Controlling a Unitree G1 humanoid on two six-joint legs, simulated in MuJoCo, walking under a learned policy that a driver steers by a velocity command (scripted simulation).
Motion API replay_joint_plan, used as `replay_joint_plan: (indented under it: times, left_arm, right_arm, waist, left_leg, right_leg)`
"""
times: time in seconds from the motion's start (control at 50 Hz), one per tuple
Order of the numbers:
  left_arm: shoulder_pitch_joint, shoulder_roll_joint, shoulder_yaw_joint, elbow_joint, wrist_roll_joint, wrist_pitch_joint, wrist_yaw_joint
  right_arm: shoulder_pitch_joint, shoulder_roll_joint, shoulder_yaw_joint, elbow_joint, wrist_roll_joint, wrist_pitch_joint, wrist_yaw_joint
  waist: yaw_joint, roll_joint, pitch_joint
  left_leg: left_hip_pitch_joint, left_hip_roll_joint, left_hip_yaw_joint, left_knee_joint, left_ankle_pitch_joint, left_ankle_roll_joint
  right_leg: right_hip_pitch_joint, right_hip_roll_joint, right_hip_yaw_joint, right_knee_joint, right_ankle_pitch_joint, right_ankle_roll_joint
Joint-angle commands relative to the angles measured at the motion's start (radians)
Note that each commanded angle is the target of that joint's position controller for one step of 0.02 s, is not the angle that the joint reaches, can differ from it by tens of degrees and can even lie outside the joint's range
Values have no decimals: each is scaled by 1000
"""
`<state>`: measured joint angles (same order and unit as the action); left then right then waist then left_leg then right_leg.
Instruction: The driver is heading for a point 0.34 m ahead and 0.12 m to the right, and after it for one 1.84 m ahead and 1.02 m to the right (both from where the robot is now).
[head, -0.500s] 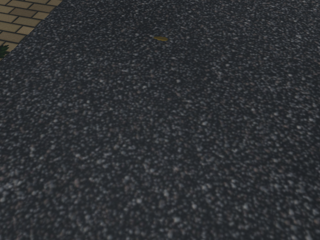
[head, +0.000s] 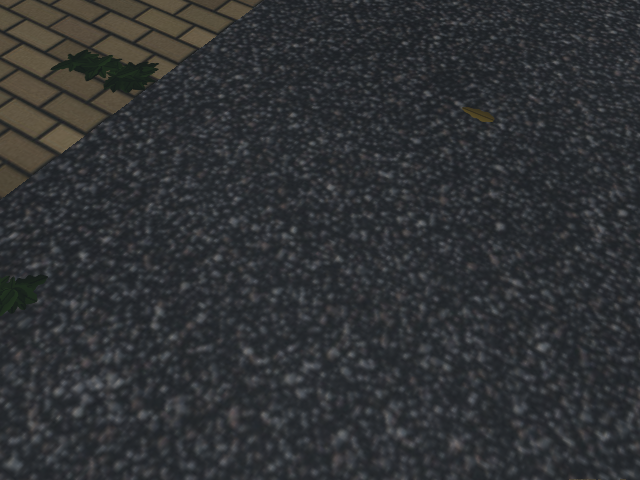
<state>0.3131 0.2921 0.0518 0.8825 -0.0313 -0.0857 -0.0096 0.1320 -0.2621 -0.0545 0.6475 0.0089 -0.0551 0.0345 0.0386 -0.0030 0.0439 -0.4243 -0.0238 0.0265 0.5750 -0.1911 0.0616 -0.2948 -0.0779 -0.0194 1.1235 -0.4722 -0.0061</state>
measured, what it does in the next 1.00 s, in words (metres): walks ahead, turning right: right foot, then left foot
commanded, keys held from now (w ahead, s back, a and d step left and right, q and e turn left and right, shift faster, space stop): w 0.12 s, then w+e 0.88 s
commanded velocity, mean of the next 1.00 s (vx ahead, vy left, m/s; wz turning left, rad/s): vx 0.50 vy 0.00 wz -0.35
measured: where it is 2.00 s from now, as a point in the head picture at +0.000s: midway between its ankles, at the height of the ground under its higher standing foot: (509, 269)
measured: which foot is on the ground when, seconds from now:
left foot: down 0.00-0.48, up 0.50-0.92, down 0.94-1.00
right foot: up 0.00-0.44, down 0.46-0.96, up 0.98-1.00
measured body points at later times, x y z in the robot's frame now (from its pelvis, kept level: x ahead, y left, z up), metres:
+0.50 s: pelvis +0.28 -0.06 -0.01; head +0.32 -0.06 +0.43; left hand +0.50 +0.17 -0.11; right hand +0.28 -0.35 -0.14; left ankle +0.09 +0.09 -0.69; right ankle +0.38 -0.15 -0.73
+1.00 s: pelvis +0.57 -0.08 +0.00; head +0.59 -0.09 +0.45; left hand +0.74 +0.16 -0.12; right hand +0.66 -0.40 -0.07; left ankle +0.69 -0.02 -0.73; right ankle +0.39 -0.15 -0.69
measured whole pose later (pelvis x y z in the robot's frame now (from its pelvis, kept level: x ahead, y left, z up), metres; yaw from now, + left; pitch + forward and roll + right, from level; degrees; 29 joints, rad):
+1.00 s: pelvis +0.57 -0.08 +0.00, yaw -26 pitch +3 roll +1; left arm 0.37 0.30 0.07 0.73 -0.03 -0.03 0.01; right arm 0.08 -0.27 -0.05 0.67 -0.01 -0.13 0.01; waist 0.06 -0.03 -0.01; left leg -0.44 -0.04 -0.02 0.53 -0.14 0.02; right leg -0.24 0.09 0.20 0.90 -0.50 -0.04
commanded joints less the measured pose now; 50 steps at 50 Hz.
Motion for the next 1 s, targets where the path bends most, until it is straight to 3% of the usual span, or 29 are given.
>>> replay_joint_plan:
  times: [0.02, 0.04, 0.1, 0.14, 0.24, 0.34, 0.38, 0.4, 0.42, 0.44, 0.46, 0.48, 0.5, 0.52, 0.54, 0.56, 0.58, 0.6, 0.66, 0.76, 0.82, 0.86, 0.9, 0.92, 0.94, 0.96, 0.98, 1.0]
  left_arm:
    - [-76, 120, 27, -104, 14, -32, 4]
    - [-43, 110, 27, -94, 15, -18, 2]
    - [-37, 74, 23, -91, 22, 11, 5]
    - [-98, 65, 20, -110, 26, 16, 8]
    - [-229, 35, 5, -141, 12, 9, -14]
    - [-333, 35, -1, -204, 9, 5, -44]
    - [-333, 42, 1, -223, 12, 4, -58]
    - [-308, 55, 7, -227, 14, 5, -62]
    - [-256, 78, 19, -223, 17, 8, -62]
    - [-136, 113, 40, -199, 17, 11, -58]
    - [19, 173, 70, -166, 16, 15, -46]
    - [121, 288, 99, -161, 19, 18, -29]
    - [123, 262, 84, -170, 8, 12, -35]
    - [108, 196, 68, -173, 14, 12, -31]
    - [56, 161, 59, -182, 14, 11, -26]
    - [-10, 139, 50, -198, 15, 13, -24]
    - [-57, 109, 40, -215, 23, 14, -22]
    - [-78, 104, 36, -230, 31, 16, -19]
    - [-72, 132, 46, -235, 25, 10, -5]
    - [-3, 153, 54, -214, 8, 24, 19]
    - [45, 157, 57, -198, 3, 35, 23]
    - [55, 149, 56, -196, 3, 43, 26]
    - [35, 149, 59, -202, 7, 48, 28]
    - [19, 130, 53, -210, 9, 50, 28]
    - [7, 82, 36, -225, 15, 46, 23]
    - [90, 19, 16, -249, 12, 38, 23]
    - [148, 44, 10, -266, -3, 32, 24]
    - [99, 136, 32, -248, -8, 34, 24]
  right_arm:
    - [127, -120, -38, -9, -3, -16, -1]
    - [102, -102, -33, -10, -10, -21, -1]
    - [105, -120, -39, 16, -8, -43, -6]
    - [129, -130, -41, 40, -11, -47, -17]
    - [175, -149, -42, 87, -17, -47, -33]
    - [223, -164, -49, 139, -6, -33, -41]
    - [211, -175, -53, 145, -1, -19, -48]
    - [193, -189, -56, 141, -1, -13, -52]
    - [182, -206, -60, 136, -1, -5, -59]
    - [165, -213, -60, 131, 0, 6, -66]
    - [172, -200, -53, 121, -3, 7, -74]
    - [259, -102, -19, 79, -29, -13, -67]
    - [260, -72, 2, 70, -27, -51, -47]
    - [166, -150, -18, 53, 12, -80, -29]
    - [95, -152, -13, 31, 25, -93, -24]
    - [68, -144, -14, 28, 6, -96, -31]
    - [67, -156, -25, 29, -13, -87, -38]
    - [83, -151, -28, 26, -19, -73, -38]
    - [91, -114, -21, 18, -28, -45, -46]
    - [-96, -71, -2, -25, -21, -51, -40]
    - [-167, -91, -7, -45, -5, -63, -26]
    - [-170, -117, -18, -50, -2, -72, -17]
    - [-118, -139, -30, -40, 2, -83, -15]
    - [-41, -154, -42, -20, -1, -87, -19]
    - [74, -191, -56, -6, -18, -92, -27]
    - [209, -274, -77, 8, -38, -88, -35]
    - [263, -267, -80, 41, -18, -73, -26]
    - [215, -180, -58, 22, -6, -68, -27]
  waist:
    - [-65, 72, -120]
    - [-33, 87, -114]
    - [-7, 72, -82]
    - [-19, 60, -48]
    - [-80, 60, 1]
    - [-119, 48, 41]
    - [-105, 60, 30]
    - [-85, 77, 4]
    - [-56, 99, -45]
    - [13, 94, -114]
    - [83, 54, -201]
    - [57, -169, -332]
    - [41, -237, -462]
    - [80, -149, -375]
    - [66, -82, -251]
    - [21, 3, -161]
    - [-14, 4, -118]
    - [-42, -22, -104]
    - [-61, -40, -85]
    - [11, -75, -61]
    - [39, -89, -56]
    - [30, -98, -58]
    - [-7, -129, -64]
    - [-51, -129, -93]
    - [-108, -93, -192]
    - [-114, 103, -344]
    - [-97, 344, -387]
    - [-116, 204, -251]
  left_leg:
    - [390, 263, -343, -291, 216, 191]
    - [323, 242, -305, -329, 224, 187]
    - [251, 233, -235, -403, 279, 206]
    - [266, 230, -188, -424, 306, 200]
    - [310, 216, -54, -453, 245, 139]
    - [482, 278, 3, -408, 291, 113]
    - [536, 294, 27, -345, 438, 92]
    - [546, 290, 46, -286, 609, 77]
    - [555, 282, 64, -195, 800, 61]
    - [526, 255, 99, -26, 925, 36]
    - [378, 214, 120, 211, 826, -1]
    - [-12, 83, 118, 606, 260, -65]
    - [-270, -67, -76, 820, -381, -86]
    - [-373, 9, -164, 858, -327, -60]
    - [-387, 54, -142, 795, -243, -42]
    - [-345, 93, -126, 695, -186, -41]
    - [-272, 121, -122, 618, -151, -49]
    - [-218, 128, -121, 585, -133, -58]
    - [-186, 121, -91, 458, -68, -104]
    - [-119, 56, -77, 83, 240, -132]
    - [-84, 25, -91, -23, 264, -126]
    - [-65, 17, -112, -80, 209, -108]
    - [7, 16, -110, -111, 132, -77]
    - [119, 17, -94, -155, 139, -50]
    - [330, 110, -163, -135, 126, 1]
    - [691, 330, -468, -142, 36, 122]
    - [790, 462, -817, -235, -208, 211]
    - [682, 430, -744, -269, -337, 176]
  right_leg:
    - [-405, -72, 66, 79, 129, -15]
    - [-345, -87, 75, 57, 171, -10]
    - [-336, -86, 67, -19, 256, 18]
    - [-399, -86, 71, -114, 348, 34]
    - [-393, -42, 57, -387, 593, 15]
    - [-451, -7, 46, -513, 539, -29]
    - [-430, 13, 13, -532, 448, -56]
    - [-373, 41, -19, -533, 395, -73]
    - [-286, 80, -57, -523, 344, -92]
    - [-124, 126, -87, -552, 348, -118]
    - [140, 119, -22, -576, 404, -159]
    - [528, -137, 418, -585, 405, -313]
    - [714, -269, 873, -775, 280, -439]
    - [670, -237, 759, -804, 208, -373]
    - [524, -196, 614, -810, 238, -329]
    - [356, -157, 511, -824, 329, -301]
    - [235, -125, 441, -848, 425, -286]
    - [159, -103, 416, -871, 471, -288]
    - [51, -69, 331, -901, 586, -297]
    - [12, 3, 265, -876, 481, -223]
    - [63, -23, 335, -835, 410, -211]
    - [128, -45, 403, -780, 379, -199]
    - [155, -56, 453, -719, 397, -180]
    - [141, -25, 444, -656, 427, -158]
    - [73, 24, 391, -481, 419, -124]
    - [-199, 150, 254, -153, 181, -54]
    - [-437, 154, 193, 69, -136, -27]
    - [-512, 91, 213, 162, -64, -17]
